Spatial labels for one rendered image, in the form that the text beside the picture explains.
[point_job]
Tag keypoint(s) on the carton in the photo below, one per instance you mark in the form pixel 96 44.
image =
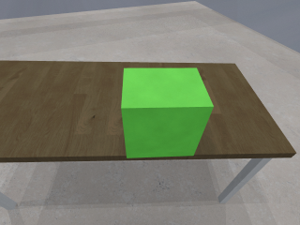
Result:
pixel 164 111

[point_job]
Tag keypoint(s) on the table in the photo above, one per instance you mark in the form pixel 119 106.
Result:
pixel 64 111

